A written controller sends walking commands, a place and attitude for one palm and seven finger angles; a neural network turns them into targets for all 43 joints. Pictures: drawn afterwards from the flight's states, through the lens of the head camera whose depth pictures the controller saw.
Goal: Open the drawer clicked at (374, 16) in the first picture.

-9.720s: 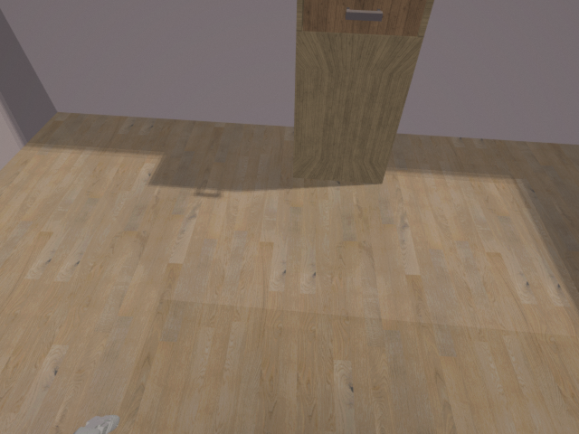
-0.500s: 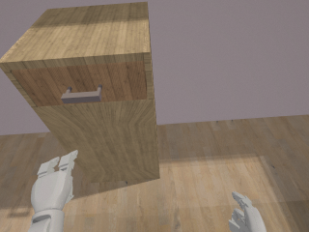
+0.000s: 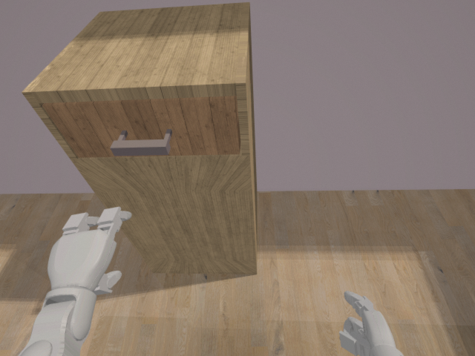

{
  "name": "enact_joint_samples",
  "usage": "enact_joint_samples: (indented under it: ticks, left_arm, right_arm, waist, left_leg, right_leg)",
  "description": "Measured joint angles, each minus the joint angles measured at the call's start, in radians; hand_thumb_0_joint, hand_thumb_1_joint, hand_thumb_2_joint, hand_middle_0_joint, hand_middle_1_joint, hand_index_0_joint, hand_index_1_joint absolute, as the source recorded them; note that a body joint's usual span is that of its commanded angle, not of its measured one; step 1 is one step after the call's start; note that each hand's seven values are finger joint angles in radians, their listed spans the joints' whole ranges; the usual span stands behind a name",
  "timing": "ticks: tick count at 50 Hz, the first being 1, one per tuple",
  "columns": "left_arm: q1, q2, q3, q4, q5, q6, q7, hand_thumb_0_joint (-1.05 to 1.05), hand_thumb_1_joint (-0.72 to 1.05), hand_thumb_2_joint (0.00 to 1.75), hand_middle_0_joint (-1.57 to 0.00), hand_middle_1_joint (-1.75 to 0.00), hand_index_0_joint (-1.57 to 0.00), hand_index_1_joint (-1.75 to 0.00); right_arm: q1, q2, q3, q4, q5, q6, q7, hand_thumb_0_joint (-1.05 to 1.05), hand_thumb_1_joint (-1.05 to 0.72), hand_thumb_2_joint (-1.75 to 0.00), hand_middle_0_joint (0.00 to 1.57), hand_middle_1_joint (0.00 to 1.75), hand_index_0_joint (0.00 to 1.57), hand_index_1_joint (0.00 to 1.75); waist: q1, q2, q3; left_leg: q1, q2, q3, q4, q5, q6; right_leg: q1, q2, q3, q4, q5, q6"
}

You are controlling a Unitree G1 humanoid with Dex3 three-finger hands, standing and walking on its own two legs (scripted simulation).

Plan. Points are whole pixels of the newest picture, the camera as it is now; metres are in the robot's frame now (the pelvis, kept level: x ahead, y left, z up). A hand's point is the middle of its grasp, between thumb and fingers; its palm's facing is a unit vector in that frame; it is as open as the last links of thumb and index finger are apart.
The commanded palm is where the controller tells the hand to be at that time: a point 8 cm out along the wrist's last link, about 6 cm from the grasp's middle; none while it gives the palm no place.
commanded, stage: raise the hand with hooked fingers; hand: left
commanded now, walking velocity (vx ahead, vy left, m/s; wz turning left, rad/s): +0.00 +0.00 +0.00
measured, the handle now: (143, 140) +0.52 +0.28 +0.06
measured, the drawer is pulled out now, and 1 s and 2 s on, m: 0.00 0.00 0.00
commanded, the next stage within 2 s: move the hooked fingers above the handle in 1.12 s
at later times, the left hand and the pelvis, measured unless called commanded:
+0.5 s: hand (85, 200) +0.30 +0.27 +0.14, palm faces +0.14 -0.08 -0.99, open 13.4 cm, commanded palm +0.27 +0.27 +0.20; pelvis +0.01 +0.03 +0.02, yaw +1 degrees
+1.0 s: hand (82, 185) +0.30 +0.26 +0.17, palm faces +0.07 -0.08 -0.99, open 13.8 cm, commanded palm +0.27 +0.27 +0.24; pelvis +0.00 +0.02 +0.02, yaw +1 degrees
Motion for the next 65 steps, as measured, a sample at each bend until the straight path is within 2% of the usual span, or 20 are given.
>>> enact_joint_samples:
  ticks: [3, 7, 12, 17, 28, 38, 44, 49, 54, 59, 65]
  left_arm:
    - [0.011, 0.008, 0.003, -0.031, -0.006, -0.024, -0.024, 0.0, 0.11, 0.57, -0.27, -0.81, -0.28, -0.81]
    - [0.007, 0.017, 0.013, -0.064, -0.007, -0.052, -0.018, 0.0, 0.02, 0.53, -0.28, -0.87, -0.29, -0.87]
    - [-0.054, 0.025, 0.012, -0.067, -0.017, -0.022, -0.021, 0.0, -0.1, 0.48, -0.29, -0.94, -0.29, -0.94]
    - [-0.132, 0.039, -0.008, -0.069, -0.032, 0.028, -0.078, 0.0, -0.21, 0.43, -0.3, -1.02, -0.3, -1.02]
    - [-0.299, 0.091, -0.024, -0.061, -0.071, 0.083, -0.228, 0.0, -0.43, 0.33, -0.31, -1.16, -0.32, -1.16]
    - [-0.436, 0.136, -0.021, -0.03, -0.1, 0.066, -0.325, 0.0, -0.48, 0.31, -0.32, -1.2, -0.32, -1.2]
    - [-0.441, 0.138, 0.005, -0.009, -0.118, 0.062, -0.359, 0.0, -0.49, 0.3, -0.32, -1.2, -0.32, -1.2]
    - [-0.402, 0.131, 0.0, -0.028, -0.116, 0.025, -0.363, 0.0, -0.49, 0.3, -0.32, -1.2, -0.32, -1.2]
    - [-0.389, 0.13, -0.004, -0.042, -0.119, -0.017, -0.319, 0.0, -0.49, 0.3, -0.32, -1.2, -0.32, -1.2]
    - [-0.416, 0.128, -0.001, -0.007, -0.114, 0.013, -0.294, 0.0, -0.49, 0.3, -0.32, -1.2, -0.32, -1.2]
    - [-0.432, 0.125, -0.014, 0.013, -0.106, 0.041, -0.319, 0.0, -0.49, 0.3, -0.32, -1.2, -0.32, -1.2]
  right_arm:
    - [0.024, -0.015, -0.009, 0.007, -0.002, 0.001, 0.001, 0.01, -0.9, -0.9, 0.21, 0.3, 0.21, 0.3]
    - [0.039, -0.039, -0.033, 0.024, -0.002, 0.003, 0.004, 0.01, -0.9, -0.9, 0.21, 0.3, 0.21, 0.29]
    - [0.029, -0.058, -0.052, 0.038, 0.011, 0.011, 0.005, 0.01, -0.9, -0.9, 0.2, 0.3, 0.2, 0.29]
    - [-0.001, -0.059, -0.047, 0.03, 0.024, 0.02, 0.007, 0.01, -0.91, -0.9, 0.2, 0.3, 0.2, 0.29]
    - [-0.05, -0.039, -0.003, 0.001, 0.047, 0.054, 0.021, 0.01, -0.91, -0.9, 0.2, 0.3, 0.2, 0.29]
    - [-0.035, -0.05, 0.012, 0.022, 0.054, 0.062, 0.024, 0.01, -0.9, -0.9, 0.2, 0.3, 0.21, 0.29]
    - [-0.016, -0.064, 0.008, 0.026, 0.059, 0.07, 0.036, 0.01, -0.9, -0.9, 0.2, 0.3, 0.2, 0.29]
    - [0.004, -0.075, -0.001, 0.026, 0.056, 0.059, 0.035, 0.01, -0.91, -0.9, 0.2, 0.3, 0.2, 0.29]
    - [0.012, -0.078, -0.013, 0.041, 0.056, 0.045, 0.029, 0.01, -0.91, -0.9, 0.2, 0.3, 0.2, 0.29]
    - [0.001, -0.075, -0.011, 0.051, 0.063, 0.044, 0.029, 0.01, -0.91, -0.9, 0.2, 0.3, 0.2, 0.29]
    - [-0.015, -0.07, -0.002, 0.041, 0.064, 0.044, 0.026, 0.01, -0.91, -0.9, 0.2, 0.3, 0.2, 0.29]
  waist:
    - [0.0, 0.005, 0.011]
    - [0.008, 0.008, 0.022]
    - [0.015, 0.009, 0.028]
    - [0.013, 0.011, 0.033]
    - [0.019, 0.02, 0.045]
    - [0.025, 0.033, 0.064]
    - [0.014, 0.041, 0.066]
    - [0.012, 0.039, 0.074]
    - [0.018, 0.036, 0.078]
    - [0.021, 0.036, 0.074]
    - [0.018, 0.04, 0.065]
  left_leg:
    - [0.031, -0.005, 0.007, -0.034, 0.009, 0.002]
    - [0.051, -0.014, 0.01, -0.053, 0.012, 0.008]
    - [0.072, -0.026, 0.008, -0.069, 0.015, 0.018]
    - [0.11, -0.033, 0.01, -0.1, 0.025, 0.025]
    - [0.189, -0.041, 0.01, -0.183, 0.067, 0.031]
    - [0.216, -0.041, -0.004, -0.224, 0.1, 0.029]
    - [0.221, -0.038, 0.001, -0.243, 0.114, 0.027]
    - [0.219, -0.035, 0.001, -0.248, 0.12, 0.025]
    - [0.218, -0.032, -0.003, -0.244, 0.12, 0.022]
    - [0.217, -0.03, -0.006, -0.246, 0.123, 0.019]
    - [0.217, -0.03, -0.007, -0.248, 0.122, 0.018]
  right_leg:
    - [0.031, -0.005, 0.006, -0.037, 0.012, 0.007]
    - [0.055, -0.013, 0.006, -0.065, 0.02, 0.015]
    - [0.084, -0.024, 0.003, -0.092, 0.027, 0.025]
    - [0.126, -0.031, 0.003, -0.13, 0.043, 0.033]
    - [0.208, -0.036, -0.001, -0.219, 0.088, 0.04]
    - [0.238, -0.033, -0.015, -0.259, 0.116, 0.037]
    - [0.235, -0.03, -0.01, -0.268, 0.127, 0.035]
    - [0.23, -0.027, -0.009, -0.266, 0.13, 0.032]
    - [0.231, -0.023, -0.012, -0.264, 0.129, 0.029]
    - [0.228, -0.021, -0.015, -0.262, 0.129, 0.026]
    - [0.228, -0.021, -0.016, -0.261, 0.127, 0.025]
